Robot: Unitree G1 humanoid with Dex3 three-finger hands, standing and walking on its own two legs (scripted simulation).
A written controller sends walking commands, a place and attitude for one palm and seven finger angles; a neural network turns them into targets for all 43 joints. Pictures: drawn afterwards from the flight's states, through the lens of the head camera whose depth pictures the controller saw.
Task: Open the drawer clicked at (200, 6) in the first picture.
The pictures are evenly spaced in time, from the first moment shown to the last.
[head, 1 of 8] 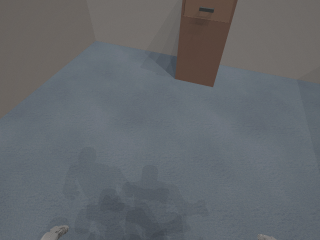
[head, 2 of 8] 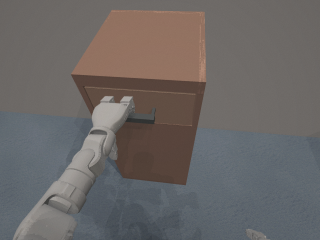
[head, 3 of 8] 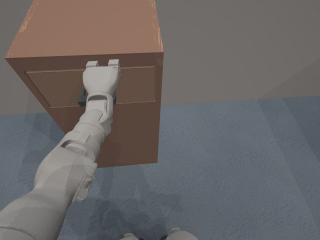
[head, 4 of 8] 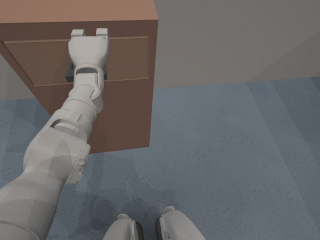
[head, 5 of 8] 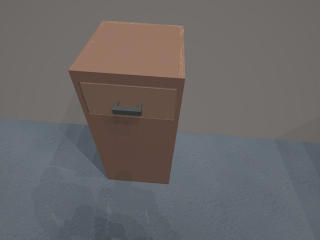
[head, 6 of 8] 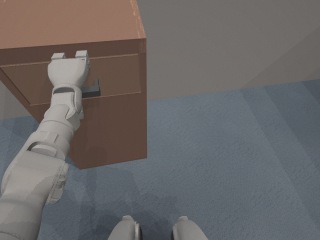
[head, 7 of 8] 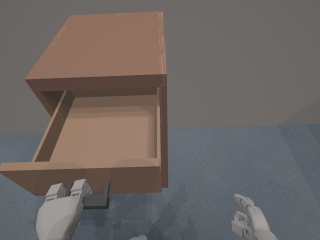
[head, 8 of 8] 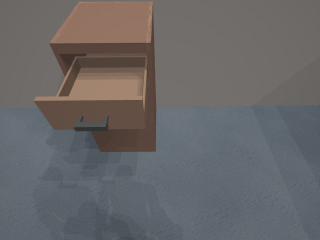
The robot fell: no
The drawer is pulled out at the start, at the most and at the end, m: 0.00 0.30 0.28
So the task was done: yes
